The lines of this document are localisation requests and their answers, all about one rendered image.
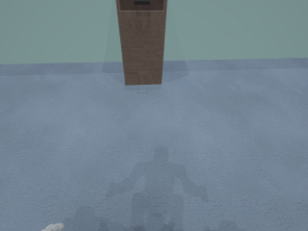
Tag drawer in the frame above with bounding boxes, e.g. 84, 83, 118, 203
119, 0, 165, 11

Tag cabinet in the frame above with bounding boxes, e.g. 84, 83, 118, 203
115, 0, 167, 86

